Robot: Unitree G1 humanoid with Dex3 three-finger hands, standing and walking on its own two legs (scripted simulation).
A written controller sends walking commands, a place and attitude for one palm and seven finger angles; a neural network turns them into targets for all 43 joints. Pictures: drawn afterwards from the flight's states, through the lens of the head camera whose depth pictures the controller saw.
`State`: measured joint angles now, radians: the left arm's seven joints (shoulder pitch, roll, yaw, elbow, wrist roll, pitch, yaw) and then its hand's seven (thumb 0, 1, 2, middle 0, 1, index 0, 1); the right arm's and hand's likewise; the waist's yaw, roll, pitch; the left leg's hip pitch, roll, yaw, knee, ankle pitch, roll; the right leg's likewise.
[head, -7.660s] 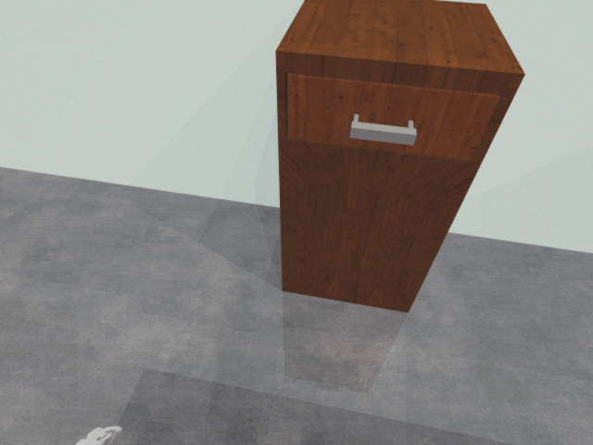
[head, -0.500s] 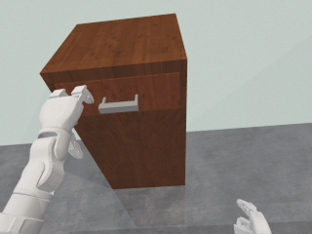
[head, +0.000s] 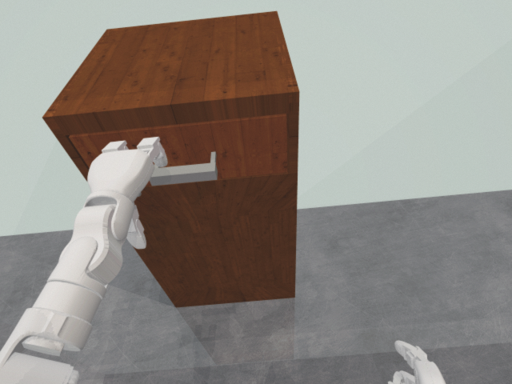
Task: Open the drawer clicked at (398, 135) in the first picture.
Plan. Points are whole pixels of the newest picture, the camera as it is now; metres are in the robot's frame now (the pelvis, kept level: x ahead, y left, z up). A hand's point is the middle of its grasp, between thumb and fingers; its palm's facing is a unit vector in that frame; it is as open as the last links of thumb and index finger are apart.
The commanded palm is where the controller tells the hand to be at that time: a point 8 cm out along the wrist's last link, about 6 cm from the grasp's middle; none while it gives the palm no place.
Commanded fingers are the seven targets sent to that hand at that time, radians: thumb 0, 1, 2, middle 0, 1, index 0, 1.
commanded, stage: move the hooked fingers above the handle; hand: left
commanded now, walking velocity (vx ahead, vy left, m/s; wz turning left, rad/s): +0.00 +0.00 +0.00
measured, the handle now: (184, 166) +0.52 +0.22 +0.03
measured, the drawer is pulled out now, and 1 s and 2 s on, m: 0.00 0.00 0.00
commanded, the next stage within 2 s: none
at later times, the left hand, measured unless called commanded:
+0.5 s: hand (158, 183) +0.41 +0.22 +0.09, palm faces -0.02 -0.04 -1.00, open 13.8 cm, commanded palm +0.40 +0.22 +0.16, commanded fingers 0.00 -0.50 0.30 -0.30 -1.20 -0.30 -1.20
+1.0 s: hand (188, 170) +0.46 +0.19 +0.08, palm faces -0.09 -0.01 -1.00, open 13.8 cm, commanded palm +0.46 +0.19 +0.15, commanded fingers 0.00 -0.50 0.30 -0.30 -1.20 -0.30 -1.20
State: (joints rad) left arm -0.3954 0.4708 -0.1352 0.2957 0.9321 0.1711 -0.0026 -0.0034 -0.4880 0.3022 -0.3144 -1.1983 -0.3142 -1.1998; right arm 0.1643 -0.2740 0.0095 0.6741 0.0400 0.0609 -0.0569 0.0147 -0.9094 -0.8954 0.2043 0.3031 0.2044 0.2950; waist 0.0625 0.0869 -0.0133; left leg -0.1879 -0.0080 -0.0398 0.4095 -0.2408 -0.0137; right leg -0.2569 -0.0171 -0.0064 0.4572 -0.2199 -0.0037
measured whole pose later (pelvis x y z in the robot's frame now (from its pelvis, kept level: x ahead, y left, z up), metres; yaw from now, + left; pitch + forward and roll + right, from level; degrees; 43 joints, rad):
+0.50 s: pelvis +0.03 +0.02 +0.00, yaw +0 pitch +4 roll +0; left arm -0.49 0.41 -0.24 0.40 0.96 0.27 0.00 0.00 -0.49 0.30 -0.31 -1.20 -0.31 -1.20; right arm 0.16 -0.26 0.00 0.66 0.04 0.10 -0.04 0.01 -0.91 -0.90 0.21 0.30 0.21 0.30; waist 0.05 0.07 -0.05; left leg -0.22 -0.03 -0.03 0.44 -0.29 0.01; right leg -0.29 -0.04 0.00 0.47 -0.26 0.02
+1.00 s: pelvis +0.03 +0.00 -0.01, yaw +0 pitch +8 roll +1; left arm -0.72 0.38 -0.21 0.74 0.98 0.17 0.04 0.00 -0.49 0.30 -0.32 -1.20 -0.32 -1.20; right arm 0.24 -0.26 -0.02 0.70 0.03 0.10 -0.07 0.01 -0.91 -0.90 0.21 0.30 0.21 0.30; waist -0.01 0.06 -0.07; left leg -0.32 0.00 -0.04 0.50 -0.31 -0.01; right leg -0.39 -0.01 -0.01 0.55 -0.29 -0.01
